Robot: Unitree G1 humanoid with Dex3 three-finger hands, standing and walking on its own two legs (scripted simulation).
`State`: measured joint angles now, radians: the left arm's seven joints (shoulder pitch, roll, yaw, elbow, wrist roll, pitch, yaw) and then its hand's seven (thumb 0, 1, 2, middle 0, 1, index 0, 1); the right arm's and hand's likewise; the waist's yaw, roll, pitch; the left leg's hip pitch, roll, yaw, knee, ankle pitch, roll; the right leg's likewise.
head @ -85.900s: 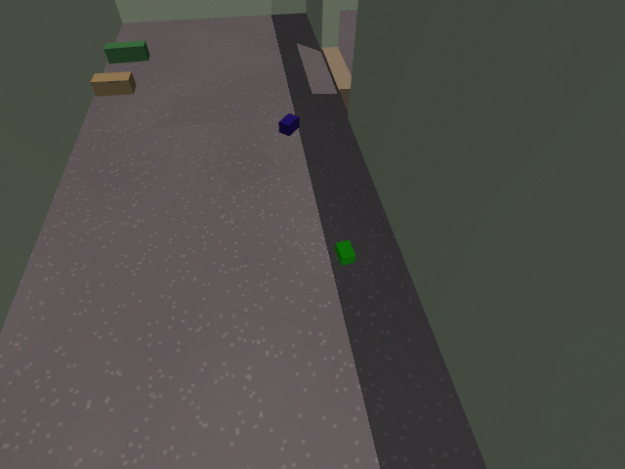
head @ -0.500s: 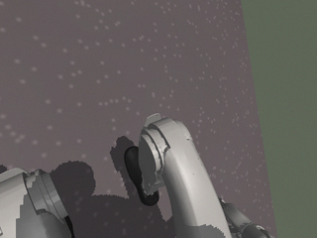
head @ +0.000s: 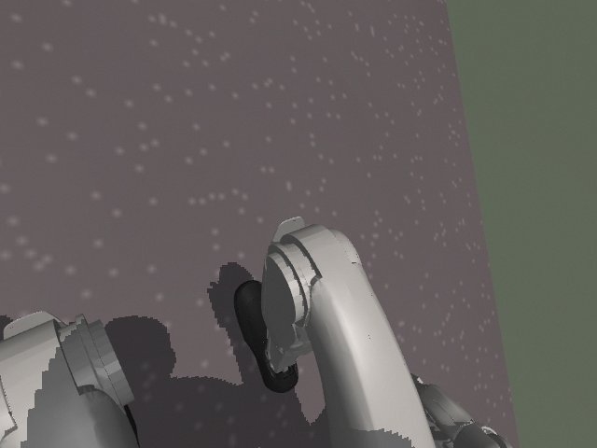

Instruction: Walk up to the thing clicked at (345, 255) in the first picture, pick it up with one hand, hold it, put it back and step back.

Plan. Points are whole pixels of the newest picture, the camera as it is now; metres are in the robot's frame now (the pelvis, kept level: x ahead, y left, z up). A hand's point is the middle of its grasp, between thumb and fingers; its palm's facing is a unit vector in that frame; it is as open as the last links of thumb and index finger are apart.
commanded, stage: close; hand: left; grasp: from above
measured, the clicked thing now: out of the picture +0.48 +0.34 -0.28
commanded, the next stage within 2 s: none
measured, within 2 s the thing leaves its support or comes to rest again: neither
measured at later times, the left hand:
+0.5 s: hand out of the picture +0.46 +0.33 -0.24, palm faces -0.52 -0.05 -0.86, open 12.1 cm
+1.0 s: hand out of the picture +0.46 +0.33 -0.23, palm faces -0.50 -0.05 -0.86, open 12.2 cm
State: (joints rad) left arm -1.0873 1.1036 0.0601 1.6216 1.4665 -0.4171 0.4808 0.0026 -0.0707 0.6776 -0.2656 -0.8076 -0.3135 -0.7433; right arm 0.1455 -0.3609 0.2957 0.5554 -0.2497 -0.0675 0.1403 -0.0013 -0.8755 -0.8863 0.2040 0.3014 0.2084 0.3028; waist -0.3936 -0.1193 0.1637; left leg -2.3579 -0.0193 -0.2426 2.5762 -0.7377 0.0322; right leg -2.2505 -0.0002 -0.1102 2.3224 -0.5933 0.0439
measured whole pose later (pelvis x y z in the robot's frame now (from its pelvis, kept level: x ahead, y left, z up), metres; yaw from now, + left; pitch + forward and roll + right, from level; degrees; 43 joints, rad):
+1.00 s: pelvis +0.00 +0.00 +0.00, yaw +0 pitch +28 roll -17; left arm -1.08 1.11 0.06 1.61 1.46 -0.43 0.45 0.00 -0.12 0.71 -0.23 -0.83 -0.27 -0.76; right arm 0.15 -0.37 0.30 0.55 -0.25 -0.06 0.13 0.00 -0.87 -0.89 0.20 0.30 0.21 0.30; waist -0.39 -0.12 0.17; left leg -2.36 -0.02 -0.24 2.57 -0.73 0.04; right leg -2.25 0.00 -0.11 2.32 -0.59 0.04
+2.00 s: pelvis +0.00 +0.00 +0.00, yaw +0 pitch +29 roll -17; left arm -1.10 1.12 0.06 1.59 1.45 -0.43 0.44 0.00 -0.16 0.74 -0.20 -0.84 -0.24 -0.79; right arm 0.15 -0.36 0.30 0.54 -0.24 -0.05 0.13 0.00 -0.87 -0.89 0.20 0.30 0.21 0.30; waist -0.39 -0.12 0.17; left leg -2.35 -0.02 -0.24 2.57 -0.74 0.03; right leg -2.24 0.00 -0.11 2.31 -0.59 0.04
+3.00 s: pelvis -0.01 +0.00 +0.08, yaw +7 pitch +36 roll -13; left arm -0.91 0.89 0.03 0.95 1.10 -0.36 -0.14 0.00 -0.36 0.92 -0.11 -0.95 -0.13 -0.92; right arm 0.13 -0.34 0.06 0.57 -0.09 0.12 0.05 0.00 -0.89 -0.89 0.21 0.30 0.21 0.30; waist -0.20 0.03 -0.05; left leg -2.22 -0.04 -0.11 2.25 -0.66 0.05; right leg -2.13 -0.07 -0.03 2.09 -0.59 0.02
